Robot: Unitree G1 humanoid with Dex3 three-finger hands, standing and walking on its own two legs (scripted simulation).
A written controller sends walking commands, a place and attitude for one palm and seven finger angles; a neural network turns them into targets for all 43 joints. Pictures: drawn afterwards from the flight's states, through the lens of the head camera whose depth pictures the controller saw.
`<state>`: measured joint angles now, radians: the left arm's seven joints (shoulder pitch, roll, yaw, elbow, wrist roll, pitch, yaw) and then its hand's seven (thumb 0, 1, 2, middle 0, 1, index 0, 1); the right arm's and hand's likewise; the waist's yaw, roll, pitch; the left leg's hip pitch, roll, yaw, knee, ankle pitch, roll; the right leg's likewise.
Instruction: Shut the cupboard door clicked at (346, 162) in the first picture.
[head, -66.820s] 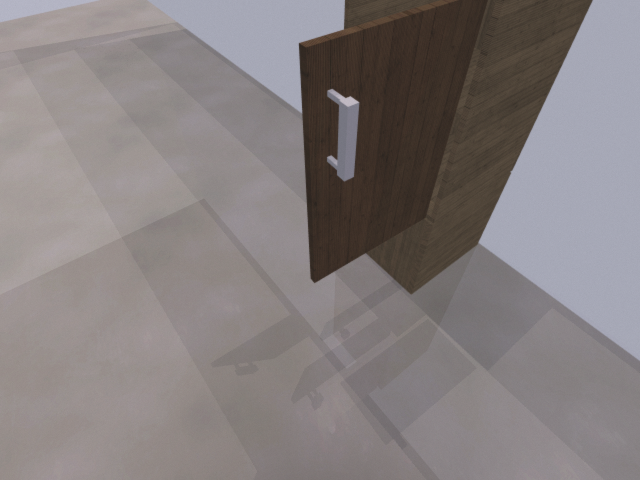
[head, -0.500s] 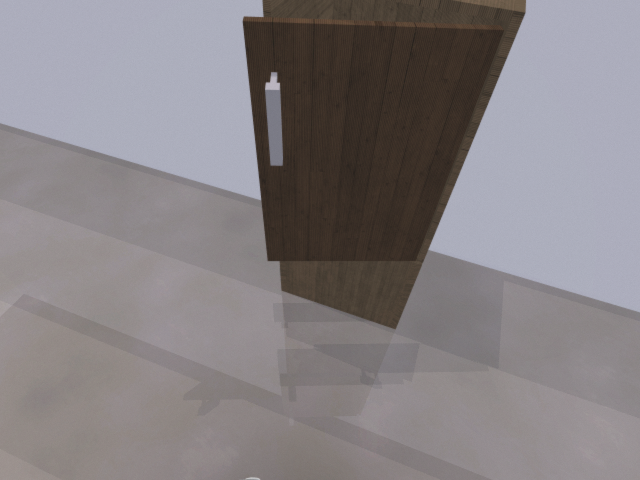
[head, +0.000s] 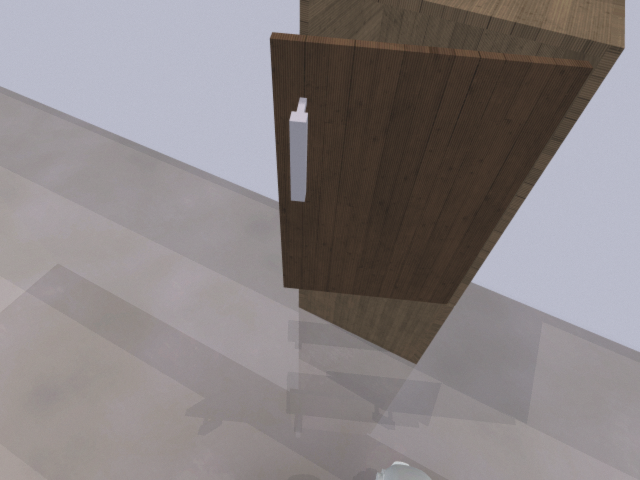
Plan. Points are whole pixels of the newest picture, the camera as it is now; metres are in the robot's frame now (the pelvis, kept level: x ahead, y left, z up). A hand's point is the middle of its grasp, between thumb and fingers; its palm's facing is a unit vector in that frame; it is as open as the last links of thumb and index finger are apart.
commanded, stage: shuffle to correct the standing spot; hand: left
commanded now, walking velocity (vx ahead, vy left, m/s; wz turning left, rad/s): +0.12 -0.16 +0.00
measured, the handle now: (300, 151) +0.54 +0.09 +0.10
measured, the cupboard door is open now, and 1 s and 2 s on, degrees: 22 22 22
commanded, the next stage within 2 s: come to a stop and stand still in 0.38 s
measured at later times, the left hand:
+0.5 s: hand out of the picture +0.12 +0.10 -0.20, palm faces +0.05 -0.99 -0.10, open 7.4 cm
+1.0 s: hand (293, 432) +0.21 +0.06 -0.16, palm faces +0.03 -0.97 -0.23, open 7.3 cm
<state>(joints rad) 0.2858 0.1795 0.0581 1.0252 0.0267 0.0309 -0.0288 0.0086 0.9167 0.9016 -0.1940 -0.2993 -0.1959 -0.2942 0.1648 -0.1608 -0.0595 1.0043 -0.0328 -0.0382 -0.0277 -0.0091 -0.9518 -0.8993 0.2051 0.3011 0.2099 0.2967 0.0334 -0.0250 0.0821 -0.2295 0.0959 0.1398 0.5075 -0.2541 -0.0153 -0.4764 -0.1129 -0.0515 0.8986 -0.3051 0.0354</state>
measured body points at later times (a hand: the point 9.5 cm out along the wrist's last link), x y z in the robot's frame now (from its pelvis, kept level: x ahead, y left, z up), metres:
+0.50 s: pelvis +0.12 -0.06 -0.01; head +0.15 -0.02 +0.44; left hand +0.12 +0.15 -0.19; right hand +0.16 -0.30 -0.14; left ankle +0.12 +0.01 -0.74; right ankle +0.09 -0.18 -0.69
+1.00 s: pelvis +0.12 -0.12 +0.00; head +0.16 -0.14 +0.44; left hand +0.21 +0.11 -0.14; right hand +0.16 -0.37 -0.17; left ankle +0.08 +0.00 -0.66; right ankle +0.17 -0.25 -0.74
